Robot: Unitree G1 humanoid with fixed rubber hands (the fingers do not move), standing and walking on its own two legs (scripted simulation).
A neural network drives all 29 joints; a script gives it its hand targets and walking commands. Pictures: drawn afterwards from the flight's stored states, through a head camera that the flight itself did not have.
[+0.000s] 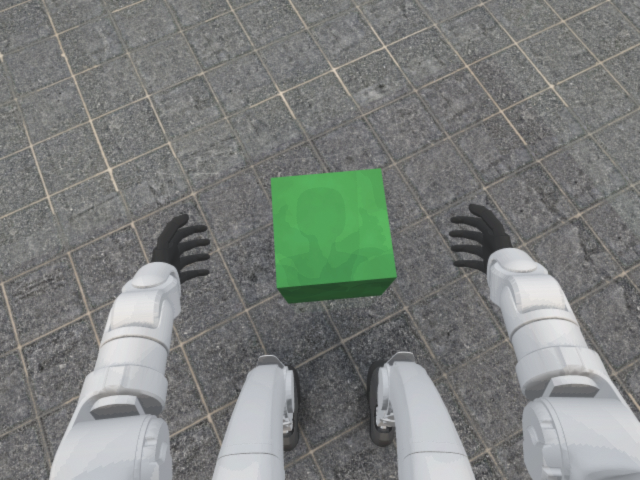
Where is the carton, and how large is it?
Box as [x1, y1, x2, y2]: [271, 168, 396, 303]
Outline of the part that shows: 380,168 271,178 277,288 288,303 381,294 396,277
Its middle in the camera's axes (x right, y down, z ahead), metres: +0.03 +0.01 +1.01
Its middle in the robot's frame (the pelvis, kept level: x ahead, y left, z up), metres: +0.53 +0.00 -0.55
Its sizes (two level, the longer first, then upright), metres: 0.263 0.262 0.261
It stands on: the floor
